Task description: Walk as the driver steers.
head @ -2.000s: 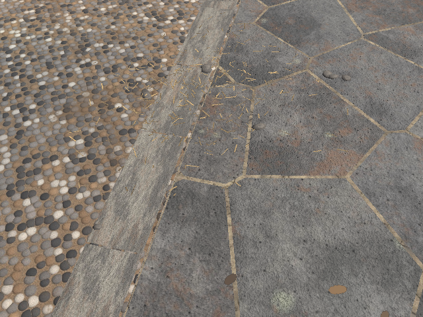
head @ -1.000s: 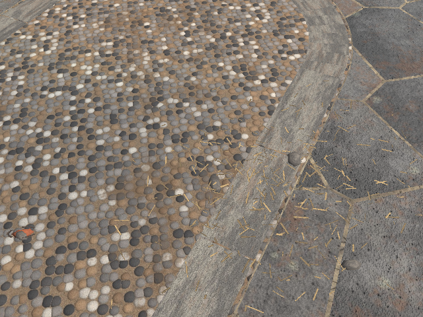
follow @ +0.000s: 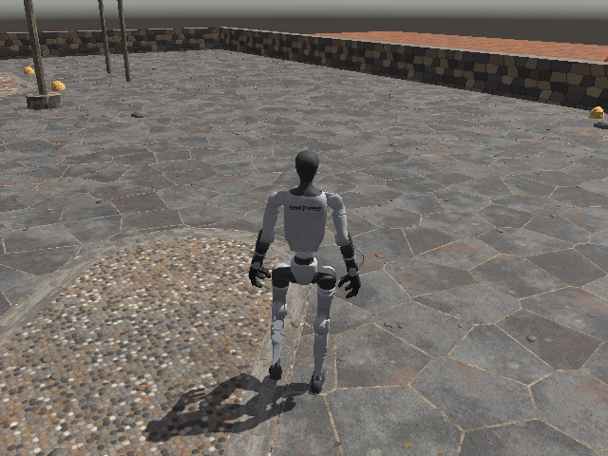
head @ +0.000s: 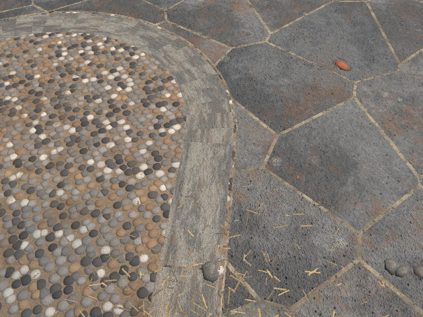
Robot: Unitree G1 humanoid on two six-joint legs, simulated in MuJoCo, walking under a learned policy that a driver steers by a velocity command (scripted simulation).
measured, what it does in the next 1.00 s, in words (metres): walks ahead: left foot, then right foot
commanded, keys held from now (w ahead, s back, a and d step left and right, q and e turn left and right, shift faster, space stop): w+q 0.56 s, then w+e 0.44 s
